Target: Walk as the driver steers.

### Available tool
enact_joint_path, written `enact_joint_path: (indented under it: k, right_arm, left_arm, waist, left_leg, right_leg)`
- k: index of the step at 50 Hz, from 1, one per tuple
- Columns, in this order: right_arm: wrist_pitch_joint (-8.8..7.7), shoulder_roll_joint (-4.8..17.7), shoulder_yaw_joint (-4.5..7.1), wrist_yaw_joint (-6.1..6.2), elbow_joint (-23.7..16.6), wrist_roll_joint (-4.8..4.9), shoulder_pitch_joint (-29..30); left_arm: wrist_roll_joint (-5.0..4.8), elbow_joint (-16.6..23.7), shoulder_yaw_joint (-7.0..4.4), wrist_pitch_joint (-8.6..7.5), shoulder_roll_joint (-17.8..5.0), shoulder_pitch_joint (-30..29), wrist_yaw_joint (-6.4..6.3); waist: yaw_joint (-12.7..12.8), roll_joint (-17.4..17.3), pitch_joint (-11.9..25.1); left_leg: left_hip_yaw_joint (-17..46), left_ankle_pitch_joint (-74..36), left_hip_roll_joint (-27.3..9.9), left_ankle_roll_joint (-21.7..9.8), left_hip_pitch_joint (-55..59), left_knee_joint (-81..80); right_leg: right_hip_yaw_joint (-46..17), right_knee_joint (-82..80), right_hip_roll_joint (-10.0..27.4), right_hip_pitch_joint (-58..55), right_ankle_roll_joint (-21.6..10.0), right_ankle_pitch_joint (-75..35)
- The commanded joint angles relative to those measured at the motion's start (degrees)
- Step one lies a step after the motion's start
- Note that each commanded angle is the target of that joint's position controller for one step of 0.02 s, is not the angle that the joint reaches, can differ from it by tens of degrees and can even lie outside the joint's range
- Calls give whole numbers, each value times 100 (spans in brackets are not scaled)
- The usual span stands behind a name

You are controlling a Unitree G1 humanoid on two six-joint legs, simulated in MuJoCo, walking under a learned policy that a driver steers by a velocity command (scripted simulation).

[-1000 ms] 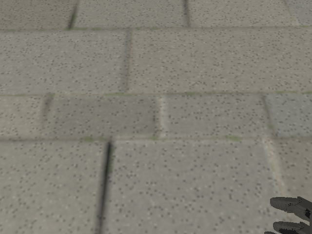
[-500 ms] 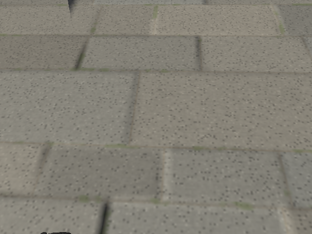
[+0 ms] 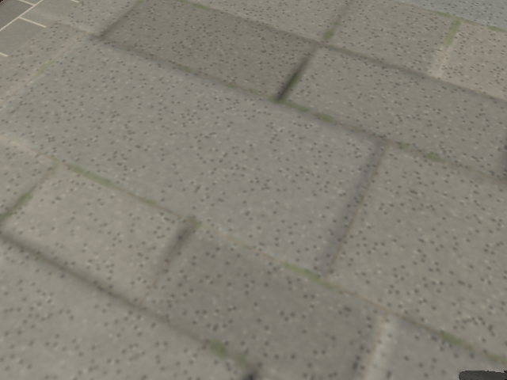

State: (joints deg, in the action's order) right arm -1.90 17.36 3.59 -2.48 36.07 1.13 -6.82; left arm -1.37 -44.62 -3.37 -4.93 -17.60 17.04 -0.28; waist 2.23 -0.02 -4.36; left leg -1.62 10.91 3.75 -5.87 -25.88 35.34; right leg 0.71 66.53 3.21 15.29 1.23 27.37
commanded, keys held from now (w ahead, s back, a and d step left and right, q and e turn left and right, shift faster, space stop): e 1.00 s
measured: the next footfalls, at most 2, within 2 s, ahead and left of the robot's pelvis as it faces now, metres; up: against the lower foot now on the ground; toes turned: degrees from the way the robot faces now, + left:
right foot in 0.42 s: +0.30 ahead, -0.13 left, +0.00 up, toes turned -7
left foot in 0.82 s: +0.34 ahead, +0.11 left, +0.00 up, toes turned -26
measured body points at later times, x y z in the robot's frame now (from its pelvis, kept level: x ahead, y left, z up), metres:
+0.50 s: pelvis +0.19 -0.02 +0.01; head +0.24 -0.04 +0.45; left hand +0.38 +0.23 -0.09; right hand +0.30 -0.32 -0.11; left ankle +0.10 +0.09 -0.64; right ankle +0.26 -0.12 -0.72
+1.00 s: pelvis +0.24 +0.03 +0.02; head +0.28 +0.04 +0.47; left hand +0.51 +0.22 -0.08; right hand +0.22 -0.28 -0.07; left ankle +0.30 +0.12 -0.72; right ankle +0.17 -0.10 -0.63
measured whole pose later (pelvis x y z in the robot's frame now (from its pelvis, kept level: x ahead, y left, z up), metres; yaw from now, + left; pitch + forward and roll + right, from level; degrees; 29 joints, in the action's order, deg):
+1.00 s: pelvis +0.24 +0.03 +0.02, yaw -28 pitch +2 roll -1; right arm 0.4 14.9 3.3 2.4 42.5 -0.9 -10.6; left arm -1.0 -35.6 -6.0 3.5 -20.4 12.2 -1.5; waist -0.9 3.0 -1.6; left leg -0.9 13.0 -1.1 -0.8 -14.9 26.2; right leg -5.6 65.3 -3.6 32.2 4.4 22.1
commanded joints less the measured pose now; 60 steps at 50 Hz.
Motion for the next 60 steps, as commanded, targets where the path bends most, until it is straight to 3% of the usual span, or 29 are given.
enact_joint_path:
  k: [1,2,5,9,11,17,19,20,21,22,23,24,25,26,28,30,33,37,40,41,42,43,44,46,47,50,52,55,60]
  right_arm:
    - [-145,577,167,61,-185,-76,-512]
    - [-167,459,115,81,-196,-156,-357]
    - [-274,529,106,124,82,-190,-271]
    - [-259,493,59,248,331,-240,-173]
    - [-212,553,62,310,462,-257,-308]
    - [142,730,139,438,667,-130,-331]
    - [248,751,163,512,611,-46,-214]
    - [275,728,160,550,584,-21,-191]
    - [227,699,140,569,475,-121,-280]
    - [161,287,13,487,274,-361,-536]
    - [106,439,1,370,361,-285,-532]
    - [109,621,46,315,325,-107,-347]
    - [141,595,45,327,305,-99,-137]
    - [197,571,56,367,303,-137,-8]
    - [286,424,41,386,305,-121,-75]
    - [282,313,15,411,389,-99,-207]
    - [271,339,21,429,439,-96,-204]
    - [186,419,80,366,398,-73,-124]
    - [72,484,168,304,522,-78,-521]
    - [73,865,275,332,515,-169,-699]
    - [131,1384,389,360,539,-331,-585]
    - [93,1091,317,363,333,-451,-304]
    - [79,783,227,407,205,-395,35]
    - [91,531,159,465,148,-178,315]
    - [113,506,129,496,158,-150,245]
    - [204,587,151,562,239,-207,-190]
    - [242,741,210,569,287,-207,-400]
    - [271,966,301,508,264,-165,-304]
    - [255,1097,370,392,306,2,-159]
  left_arm:
    - [86,539,-139,-235,-808,-230,-45]
    - [116,457,-153,-146,-807,-29,-36]
    - [115,244,-91,83,-505,282,-49]
    - [99,326,-6,119,-259,-184,-21]
    - [73,433,9,97,-225,-549,51]
    - [120,798,-91,137,-425,-799,290]
    - [118,832,-143,146,-479,-508,338]
    - [123,765,-216,121,-599,-81,312]
    - [166,763,-351,116,-1045,372,223]
    - [250,862,-438,154,-1551,430,131]
    - [283,936,-312,176,-1089,497,89]
    - [205,1074,-291,209,-943,88,66]
    - [104,1139,-263,269,-778,-233,29]
    - [33,1196,-225,345,-682,-451,0]
    - [87,1277,-246,465,-731,-683,-34]
    - [148,1306,-321,535,-866,-611,-87]
    - [109,1337,-382,598,-970,-615,-164]
    - [109,1409,-392,693,-942,-722,-174]
    - [33,1447,-366,764,-842,-826,-193]
    - [56,1455,-300,768,-622,-661,-188]
    - [40,1678,-257,721,-429,-699,-169]
    - [148,1576,-382,640,-863,-555,-154]
    - [88,1402,-481,647,-1085,-414,-128]
    - [94,1170,-462,757,-883,-209,-158]
    - [81,1171,-411,792,-723,-231,-148]
    - [-9,1414,-306,786,-522,-744,-115]
    - [8,1532,-255,778,-449,-945,-82]
    - [35,1609,-193,780,-373,-999,-1]
    - [11,1568,-260,859,-473,-733,104]
  waist:
    - [-336,-44,872]
    - [-157,-219,882]
    - [35,-227,869]
    - [-123,-381,725]
    - [-336,-345,705]
    - [-400,-341,530]
    - [-224,-378,622]
    - [20,-228,858]
    - [175,383,1340]
    - [-125,1671,1777]
    - [68,1275,2623]
    - [56,778,2216]
    - [-31,245,1729]
    - [-121,-43,1314]
    - [-345,327,1004]
    - [-310,645,1120]
    - [-228,779,1318]
    - [-149,1002,1213]
    - [-367,974,1120]
    - [-321,362,1136]
    - [-87,-1538,783]
    - [-151,-1470,778]
    - [-18,-972,728]
    - [13,-690,589]
    - [-49,-689,537]
    - [-377,-865,530]
    - [-528,-960,668]
    - [-551,-1048,769]
    - [-360,-1070,810]
  left_leg:
    - [2262,-2214,-1752,-1055,2540,-1708]
    - [1845,-3022,-1634,-983,2057,-1770]
    - [945,-4311,-1455,-918,1404,-2014]
    - [-3,-4143,-1085,-524,1378,-2152]
    - [-92,-3932,-1178,-414,1682,-2171]
    - [87,-3975,-1746,-523,2700,-1411]
    - [42,-4508,-1704,-387,2699,-651]
    - [-162,-4610,-1447,-146,2514,114]
    - [-399,-3396,-943,253,1725,1393]
    - [-403,1681,255,733,-283,3326]
    - [787,2718,335,811,-768,4241]
    - [989,2430,19,792,-1027,4415]
    - [904,2075,-175,797,-1177,4139]
    - [836,1822,-327,832,-1148,3638]
    - [624,1545,-278,923,-511,2529]
    - [548,1454,-155,1059,-175,1834]
    - [612,981,-124,1109,218,1160]
    - [654,831,-96,989,436,434]
    - [536,103,-183,711,1268,-1069]
    - [1317,197,-1103,374,1789,-1560]
    - [2872,-229,-2252,-488,1787,-2044]
    - [3325,-574,-2748,-998,1434,-2107]
    - [2727,-706,-2473,-848,1303,-1967]
    - [1761,-739,-1866,-437,1475,-1768]
    - [1480,-1027,-1775,-451,1506,-1748]
    - [1037,-1356,-1720,-581,2067,-1755]
    - [987,-1587,-1900,-673,2446,-1698]
    - [700,-1849,-2043,-698,2276,-1662]
    - [403,-2089,-2183,-512,2102,-1273]
  right_leg:
    - [-416,351,410,2454,-30,-639]
    - [-447,215,513,1958,11,-744]
    - [-277,-308,410,1424,187,-1212]
    - [-225,-1860,252,1267,179,-2639]
    - [-213,-2483,159,1257,135,-3207]
    - [-71,-2984,16,1830,-110,-1994]
    - [138,-3307,-214,1477,-309,-1667]
    - [167,-3872,-380,767,-500,-2391]
    - [-782,-4048,147,-448,-896,-4736]
    - [-2908,-3955,1582,-2002,-2082,-7299]
    - [-3609,-4166,1838,-2492,-2526,-6690]
    - [-3042,-4229,1611,-2169,-2281,-5826]
    - [-2576,-4340,1294,-1671,-1958,-4971]
    - [-2327,-4503,1106,-1084,-1742,-4306]
    - [-2010,-4724,643,-235,-1496,-3603]
    - [-1965,-4728,549,-140,-1513,-3627]
    - [-2090,-4711,490,-9,-1412,-2974]
    - [-2558,-4691,428,48,-1243,-1956]
    - [-2602,-4316,139,329,-913,-1620]
    - [-2227,-3597,-225,861,-605,-747]
    - [-966,-2371,-1203,2029,-266,490]
    - [-1042,-899,-871,2067,-27,750]
    - [-1069,-291,-765,1978,26,373]
    - [-898,280,-676,2132,221,-273]
    - [-801,469,-641,2181,308,-404]
    - [-440,-184,-458,2369,472,-655]
    - [-370,-754,-290,2253,525,-547]
    - [-90,-1609,-144,1530,443,-377]
    - [267,-3139,-249,543,66,-830]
